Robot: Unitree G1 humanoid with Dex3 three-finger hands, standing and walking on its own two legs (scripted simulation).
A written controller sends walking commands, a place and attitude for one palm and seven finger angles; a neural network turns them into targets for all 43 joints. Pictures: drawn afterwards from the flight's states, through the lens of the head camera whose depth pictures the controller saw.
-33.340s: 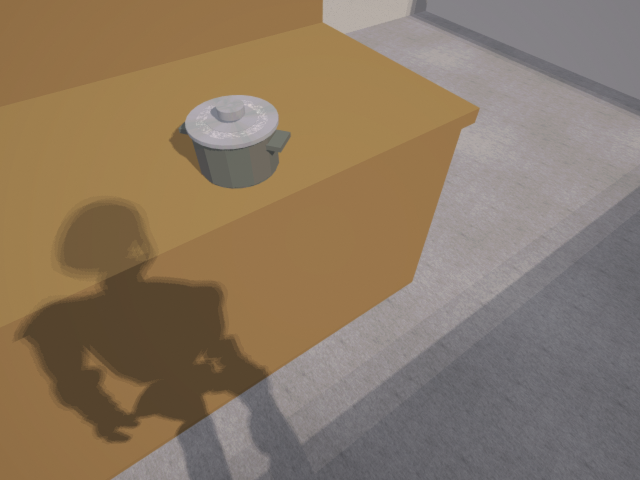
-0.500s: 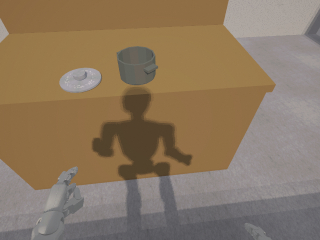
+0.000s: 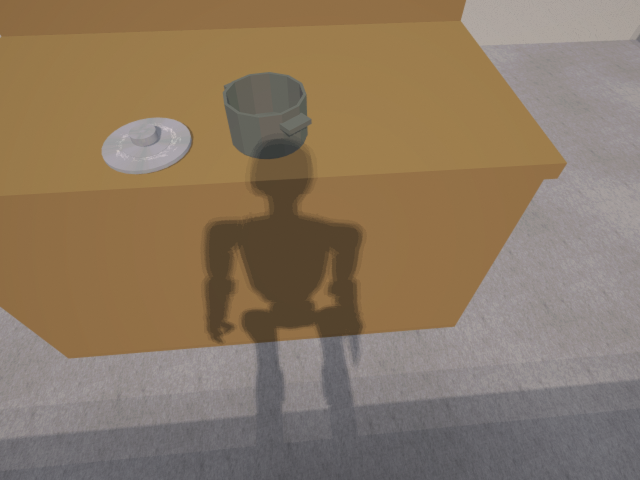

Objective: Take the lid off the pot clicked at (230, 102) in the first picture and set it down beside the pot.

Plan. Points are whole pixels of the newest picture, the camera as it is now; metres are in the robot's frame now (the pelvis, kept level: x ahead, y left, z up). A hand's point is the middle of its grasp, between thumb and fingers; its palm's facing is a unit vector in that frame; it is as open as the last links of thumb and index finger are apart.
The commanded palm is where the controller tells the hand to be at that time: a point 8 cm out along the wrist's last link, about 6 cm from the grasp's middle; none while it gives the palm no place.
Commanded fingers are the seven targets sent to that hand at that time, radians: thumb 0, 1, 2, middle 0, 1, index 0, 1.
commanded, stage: stop stepping back and stand still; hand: left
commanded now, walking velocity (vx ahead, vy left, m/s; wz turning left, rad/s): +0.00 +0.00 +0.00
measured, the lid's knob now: (143, 134) +0.69 +0.36 +0.02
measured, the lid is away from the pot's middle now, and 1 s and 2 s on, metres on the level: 0.24 0.24 0.24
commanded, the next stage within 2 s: let the arm hang, fingers relaxed in 0.06 s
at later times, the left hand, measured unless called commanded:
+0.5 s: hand out of the picture +0.03 +0.17 -0.17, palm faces +0.03 -0.98 -0.21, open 7.3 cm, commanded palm none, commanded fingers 0.00 0.90 0.90 -0.20 -0.30 -0.20 -0.30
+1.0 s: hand out of the picture +0.01 +0.17 -0.18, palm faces +0.02 -0.98 -0.20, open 7.3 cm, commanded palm none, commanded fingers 0.00 0.90 0.90 -0.20 -0.30 -0.20 -0.30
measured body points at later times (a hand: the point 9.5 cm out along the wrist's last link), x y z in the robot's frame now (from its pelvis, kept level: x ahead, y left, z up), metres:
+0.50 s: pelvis +0.01 +0.00 +0.00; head +0.02 -0.01 +0.45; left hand +0.02 +0.22 -0.16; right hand -0.01 -0.22 -0.16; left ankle -0.04 +0.11 -0.74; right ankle -0.01 -0.11 -0.74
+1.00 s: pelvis +0.00 +0.00 +0.00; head +0.02 -0.01 +0.45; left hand +0.01 +0.22 -0.16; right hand -0.03 -0.21 -0.16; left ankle -0.04 +0.11 -0.74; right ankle -0.01 -0.11 -0.74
